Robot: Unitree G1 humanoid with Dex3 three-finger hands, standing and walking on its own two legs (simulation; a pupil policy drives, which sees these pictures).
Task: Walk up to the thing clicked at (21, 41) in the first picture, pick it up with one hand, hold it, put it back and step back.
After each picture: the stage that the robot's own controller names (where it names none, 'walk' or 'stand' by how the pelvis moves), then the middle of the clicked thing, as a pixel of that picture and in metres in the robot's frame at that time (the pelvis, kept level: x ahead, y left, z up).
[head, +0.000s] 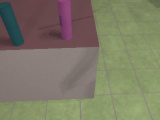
stand; (11, 26) +0.79 +0.43 -0.03
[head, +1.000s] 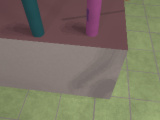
walk; (33, 15) +0.74 +0.31 -0.01
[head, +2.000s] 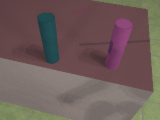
stand; (49, 40) +0.60 +0.18 -0.01
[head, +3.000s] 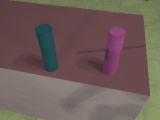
stand; (48, 50) +0.59 +0.19 -0.03
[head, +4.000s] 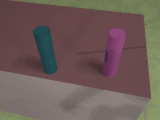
stand; (46, 52) +0.57 +0.19 -0.03
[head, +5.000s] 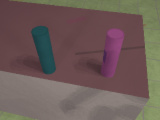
stand; (45, 52) +0.57 +0.20 -0.03
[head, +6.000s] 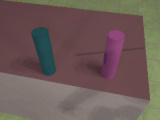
stand; (45, 53) +0.56 +0.20 -0.03
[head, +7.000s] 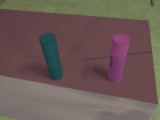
rise first; (52, 58) +0.56 +0.19 -0.03
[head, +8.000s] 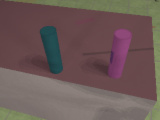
go down; (52, 52) +0.57 +0.19 -0.03
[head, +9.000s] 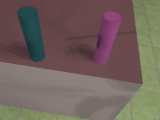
go down; (33, 37) +0.59 +0.18 +0.00
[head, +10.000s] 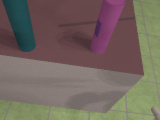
go down; (21, 23) +0.58 +0.19 +0.04
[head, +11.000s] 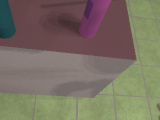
close in; out of the picture +0.58 +0.20 +0.06
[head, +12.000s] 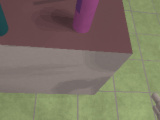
close; out of the picture +0.59 +0.19 +0.08
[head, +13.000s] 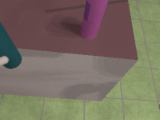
lift; out of the picture +0.46 +0.20 +0.06
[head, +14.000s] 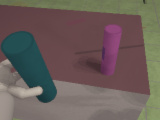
lift; (35, 73) +0.32 +0.15 +0.16
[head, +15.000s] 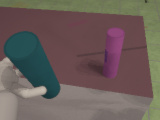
hold; (39, 72) +0.31 +0.13 +0.17
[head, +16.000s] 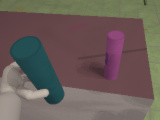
hold; (43, 76) +0.32 +0.13 +0.15
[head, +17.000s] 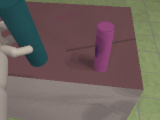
crouch; (26, 36) +0.45 +0.16 +0.18
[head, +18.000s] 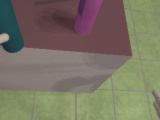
lower; (2, 19) +0.52 +0.16 +0.05
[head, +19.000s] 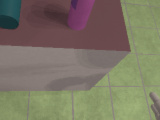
lower; out of the picture +0.68 +0.12 -0.01
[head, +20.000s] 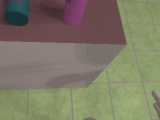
lower; out of the picture +0.70 +0.08 +0.00
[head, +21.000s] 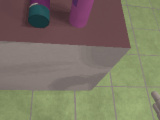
lower; out of the picture +0.69 +0.03 -0.01
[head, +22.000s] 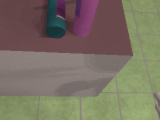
loosen; (56, 7) +0.67 -0.02 -0.02
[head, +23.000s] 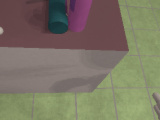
withdraw; (58, 2) +0.67 -0.04 -0.02
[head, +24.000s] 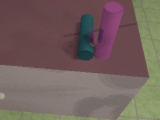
sink last; (86, 35) +0.65 -0.05 -0.06
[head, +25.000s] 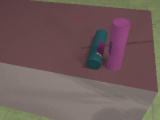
stand; (97, 48) +0.67 -0.03 -0.07
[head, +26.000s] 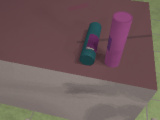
stand; (91, 42) +0.65 -0.02 -0.06
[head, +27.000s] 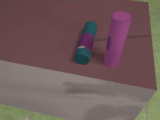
stand; (86, 41) +0.66 +0.01 -0.06
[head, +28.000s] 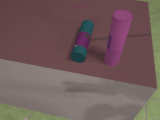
stand; (83, 39) +0.67 +0.02 -0.06
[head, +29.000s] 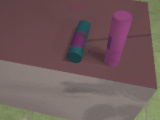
stand; (79, 39) +0.67 +0.04 -0.06
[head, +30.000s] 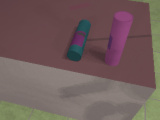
stand; (79, 39) +0.68 +0.04 -0.07
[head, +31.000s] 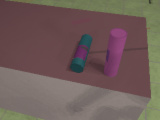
walk; (82, 52) +0.68 +0.03 -0.12
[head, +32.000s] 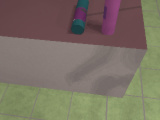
walk; (80, 14) +0.83 +0.05 -0.10
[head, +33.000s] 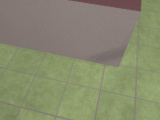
walk; out of the picture +1.13 -0.01 -0.09
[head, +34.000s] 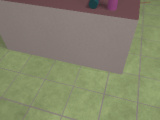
stand; out of the picture +1.25 -0.06 -0.10
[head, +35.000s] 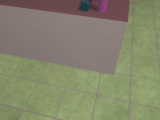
stand; out of the picture +1.24 -0.03 -0.12
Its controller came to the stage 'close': yes
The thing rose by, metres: 0.20
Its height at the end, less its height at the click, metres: -0.09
